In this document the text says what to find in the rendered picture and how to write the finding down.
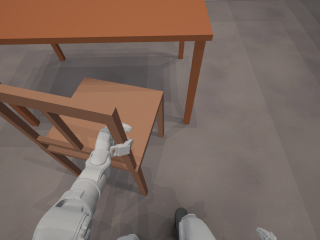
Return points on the right robot hand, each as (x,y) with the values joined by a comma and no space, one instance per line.
(265,235)

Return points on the chair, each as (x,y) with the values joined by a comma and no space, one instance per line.
(94,105)

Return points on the left robot forearm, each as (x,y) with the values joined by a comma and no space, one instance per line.
(88,187)

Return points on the left robot hand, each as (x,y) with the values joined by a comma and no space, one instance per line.
(105,141)

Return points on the left robot upper arm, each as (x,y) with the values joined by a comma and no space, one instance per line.
(65,224)

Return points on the right robot shin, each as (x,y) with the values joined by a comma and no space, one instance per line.
(189,216)

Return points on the table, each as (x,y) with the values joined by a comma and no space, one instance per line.
(27,22)

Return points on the right robot foot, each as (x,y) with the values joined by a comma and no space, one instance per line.
(180,213)

